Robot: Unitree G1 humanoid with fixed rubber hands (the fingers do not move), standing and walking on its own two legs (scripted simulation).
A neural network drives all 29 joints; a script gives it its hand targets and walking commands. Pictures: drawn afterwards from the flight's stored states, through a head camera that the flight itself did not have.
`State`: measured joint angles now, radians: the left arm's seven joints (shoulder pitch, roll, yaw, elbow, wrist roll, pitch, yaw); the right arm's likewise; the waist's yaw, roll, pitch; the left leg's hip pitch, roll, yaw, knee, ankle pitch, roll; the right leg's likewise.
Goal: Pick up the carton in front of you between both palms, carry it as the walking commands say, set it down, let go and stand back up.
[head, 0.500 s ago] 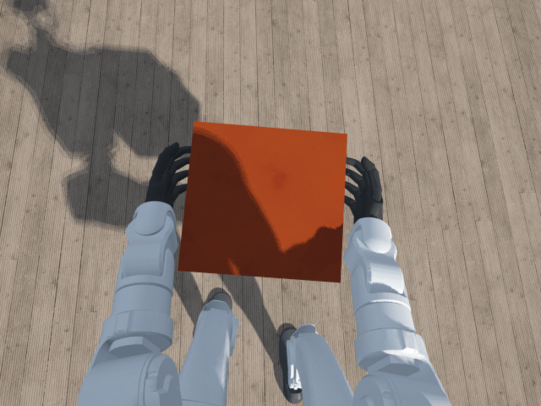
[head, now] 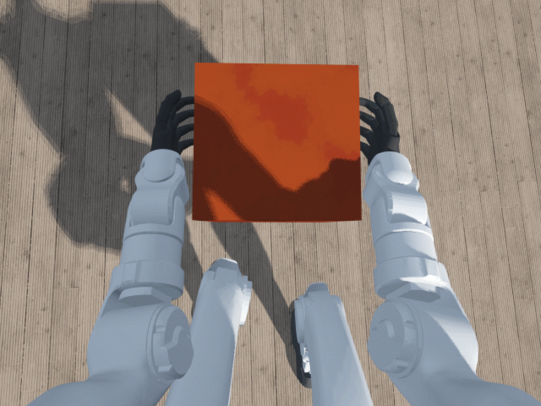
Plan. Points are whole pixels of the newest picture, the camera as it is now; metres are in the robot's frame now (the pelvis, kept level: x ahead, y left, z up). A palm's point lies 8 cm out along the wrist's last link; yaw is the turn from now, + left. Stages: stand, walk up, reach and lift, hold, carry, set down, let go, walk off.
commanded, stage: set down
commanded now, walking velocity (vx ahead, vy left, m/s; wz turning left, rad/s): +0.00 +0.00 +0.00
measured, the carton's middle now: (273, 160) +0.46 +0.06 -0.17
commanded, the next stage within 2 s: none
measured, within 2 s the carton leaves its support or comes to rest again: rests again in 1.62 s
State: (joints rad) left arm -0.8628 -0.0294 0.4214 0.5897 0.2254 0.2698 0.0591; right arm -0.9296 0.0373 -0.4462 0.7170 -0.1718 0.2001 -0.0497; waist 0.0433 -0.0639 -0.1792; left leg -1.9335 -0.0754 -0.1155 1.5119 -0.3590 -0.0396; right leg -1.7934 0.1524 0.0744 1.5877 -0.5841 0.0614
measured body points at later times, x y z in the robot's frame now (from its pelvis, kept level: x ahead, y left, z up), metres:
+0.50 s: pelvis -0.02 -0.02 -0.11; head +0.32 +0.02 +0.19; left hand +0.46 +0.22 -0.26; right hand +0.52 -0.07 -0.25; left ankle +0.12 +0.12 -0.51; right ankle +0.06 -0.13 -0.51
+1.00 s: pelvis -0.02 -0.02 -0.15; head +0.33 +0.00 +0.13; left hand +0.46 +0.22 -0.32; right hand +0.53 -0.07 -0.32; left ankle +0.12 +0.12 -0.51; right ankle +0.06 -0.13 -0.51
